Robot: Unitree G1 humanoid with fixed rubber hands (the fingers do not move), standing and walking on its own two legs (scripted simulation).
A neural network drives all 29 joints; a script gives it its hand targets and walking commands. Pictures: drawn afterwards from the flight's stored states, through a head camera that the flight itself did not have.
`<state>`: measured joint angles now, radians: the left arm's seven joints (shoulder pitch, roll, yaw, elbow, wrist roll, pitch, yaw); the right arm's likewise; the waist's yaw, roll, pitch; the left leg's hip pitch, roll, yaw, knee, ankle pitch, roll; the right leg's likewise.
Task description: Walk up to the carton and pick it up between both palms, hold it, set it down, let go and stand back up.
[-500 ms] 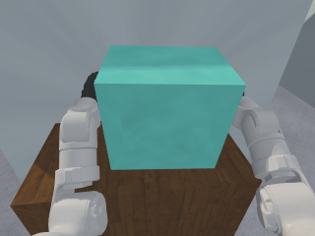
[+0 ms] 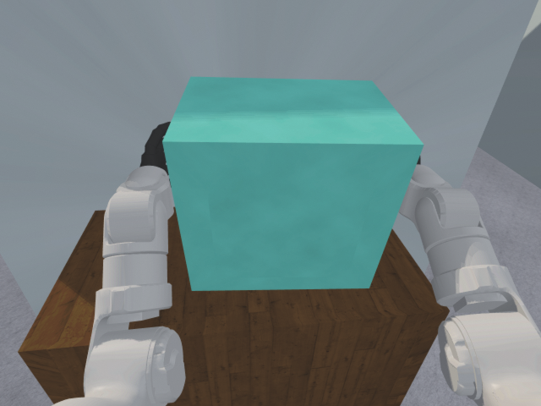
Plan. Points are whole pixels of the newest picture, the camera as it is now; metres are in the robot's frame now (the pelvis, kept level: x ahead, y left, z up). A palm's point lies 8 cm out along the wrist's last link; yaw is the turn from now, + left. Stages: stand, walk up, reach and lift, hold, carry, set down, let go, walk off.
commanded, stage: hold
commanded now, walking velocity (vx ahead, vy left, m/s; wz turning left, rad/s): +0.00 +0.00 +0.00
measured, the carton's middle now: (282, 185) +0.36 +0.00 +0.23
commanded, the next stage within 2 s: none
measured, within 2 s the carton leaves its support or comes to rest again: neither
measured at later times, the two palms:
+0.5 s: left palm (158, 173) +0.36 +0.17 +0.25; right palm (404, 174) +0.36 -0.18 +0.25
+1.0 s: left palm (158, 174) +0.36 +0.17 +0.25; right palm (404, 172) +0.37 -0.17 +0.25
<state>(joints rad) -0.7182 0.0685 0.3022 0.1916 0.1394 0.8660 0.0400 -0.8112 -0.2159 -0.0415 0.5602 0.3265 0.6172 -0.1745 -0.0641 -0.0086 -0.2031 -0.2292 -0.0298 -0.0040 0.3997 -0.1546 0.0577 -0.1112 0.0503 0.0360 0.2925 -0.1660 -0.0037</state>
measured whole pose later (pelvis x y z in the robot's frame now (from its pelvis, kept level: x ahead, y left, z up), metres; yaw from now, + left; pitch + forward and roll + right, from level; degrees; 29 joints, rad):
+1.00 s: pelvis +0.00 +0.00 +0.00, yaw +0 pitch -1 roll -2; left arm -0.72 0.07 0.31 0.19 0.15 0.87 0.03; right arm -0.82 -0.22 -0.04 0.56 0.33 0.62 -0.18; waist -0.06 -0.01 -0.20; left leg -0.22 -0.03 -0.01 0.40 -0.16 0.05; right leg -0.10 0.05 0.03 0.29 -0.17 -0.01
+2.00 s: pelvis +0.00 +0.00 +0.00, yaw +0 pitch -1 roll -2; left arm -0.72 0.07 0.30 0.18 0.14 0.87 0.04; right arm -0.80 -0.23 -0.02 0.55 0.33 0.62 -0.18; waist -0.06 0.00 -0.20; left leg -0.22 -0.03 -0.01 0.40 -0.16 0.06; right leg -0.10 0.05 0.04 0.29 -0.17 -0.01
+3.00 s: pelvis +0.01 +0.00 +0.00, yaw +0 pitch -1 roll -2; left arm -0.70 0.06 0.31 0.16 0.14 0.88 0.04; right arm -0.79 -0.23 0.00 0.54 0.35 0.62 -0.18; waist -0.06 0.00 -0.19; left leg -0.21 -0.03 -0.01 0.40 -0.17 0.05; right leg -0.09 0.05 0.04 0.29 -0.17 -0.01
